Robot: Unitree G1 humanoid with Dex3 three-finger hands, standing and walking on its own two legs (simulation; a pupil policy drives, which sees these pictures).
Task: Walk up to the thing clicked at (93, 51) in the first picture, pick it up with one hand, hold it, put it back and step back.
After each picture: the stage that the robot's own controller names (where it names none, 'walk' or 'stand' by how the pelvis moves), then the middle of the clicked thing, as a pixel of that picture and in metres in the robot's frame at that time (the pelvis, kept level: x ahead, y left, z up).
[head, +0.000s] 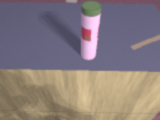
stand; (89, 33) +0.56 -0.01 +0.08
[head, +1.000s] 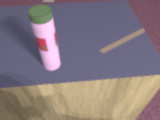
walk; (47, 41) +0.46 +0.17 +0.11
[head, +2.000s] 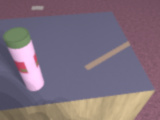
stand; (27, 63) +0.39 +0.22 +0.08
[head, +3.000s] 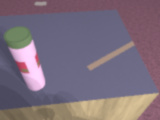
stand; (28, 63) +0.39 +0.21 +0.08
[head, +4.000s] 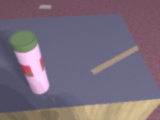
stand; (33, 66) +0.38 +0.20 +0.08
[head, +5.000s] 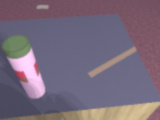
stand; (27, 71) +0.36 +0.21 +0.08
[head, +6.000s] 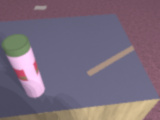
stand; (27, 70) +0.37 +0.21 +0.08
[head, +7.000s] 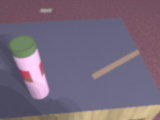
rise first; (32, 71) +0.36 +0.21 +0.08
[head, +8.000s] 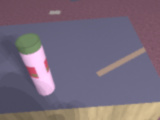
go down; (38, 68) +0.37 +0.20 +0.08
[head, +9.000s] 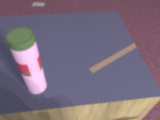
go down; (30, 65) +0.38 +0.19 +0.09
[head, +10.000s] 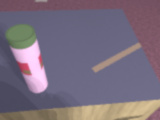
go down; (31, 63) +0.37 +0.18 +0.10
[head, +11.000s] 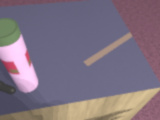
close in; (17, 61) +0.37 +0.20 +0.12
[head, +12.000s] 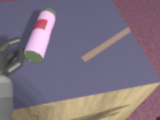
close; (41, 33) +0.57 +0.16 +0.04
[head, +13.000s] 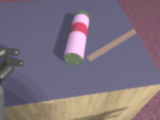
lift; (78, 35) +0.56 +0.02 +0.04
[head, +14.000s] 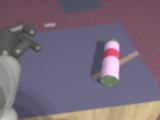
lift; (111, 60) +0.53 -0.09 +0.01
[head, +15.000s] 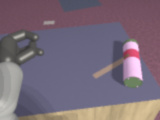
close; (131, 61) +0.52 -0.18 +0.00
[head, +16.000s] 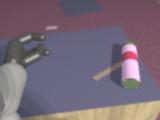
hold; (129, 63) +0.53 -0.17 +0.00
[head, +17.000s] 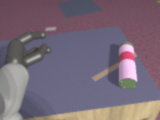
close; (126, 63) +0.53 -0.16 +0.00
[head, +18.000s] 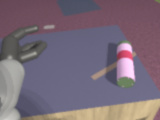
close; (124, 62) +0.53 -0.16 +0.00
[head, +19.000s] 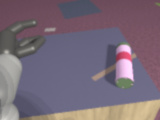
close; (123, 63) +0.53 -0.15 +0.00
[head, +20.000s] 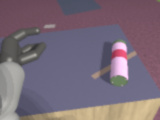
crouch; (119, 60) +0.54 -0.13 +0.00
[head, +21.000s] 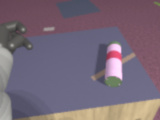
crouch; (113, 62) +0.54 -0.11 +0.00
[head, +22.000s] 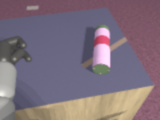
lower; (101, 47) +0.55 -0.08 +0.00
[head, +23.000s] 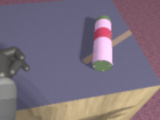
lower; (102, 41) +0.53 -0.08 +0.04
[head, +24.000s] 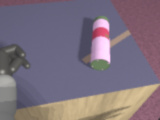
lower; (100, 41) +0.54 -0.08 +0.04
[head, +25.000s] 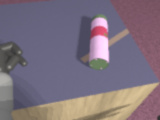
lower; (99, 39) +0.54 -0.08 +0.04
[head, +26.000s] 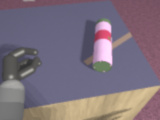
open; (102, 43) +0.54 -0.08 +0.03
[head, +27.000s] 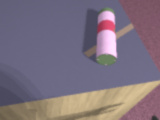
sink last; (106, 34) +0.54 -0.10 +0.04
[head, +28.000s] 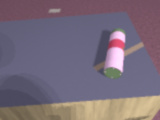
stand; (115, 51) +0.54 -0.09 +0.01
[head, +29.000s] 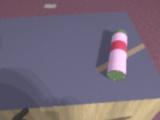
stand; (118, 53) +0.53 -0.11 +0.00
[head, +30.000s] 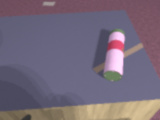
stand; (115, 52) +0.52 -0.10 +0.00
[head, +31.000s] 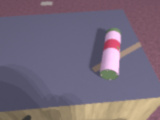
stand; (111, 51) +0.53 -0.08 -0.01
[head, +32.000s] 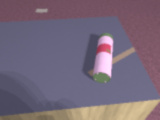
stand; (104, 55) +0.53 -0.07 +0.00
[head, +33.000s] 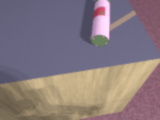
walk; (101, 19) +0.64 -0.05 +0.01
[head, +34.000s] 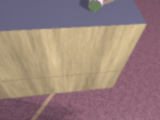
walk; out of the picture +0.89 -0.07 +0.01
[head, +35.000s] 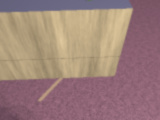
stand; out of the picture +1.17 -0.01 +0.01
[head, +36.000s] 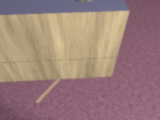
stand; out of the picture +1.17 +0.02 -0.01
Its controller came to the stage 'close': yes
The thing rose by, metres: 0.00
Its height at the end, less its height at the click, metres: -0.09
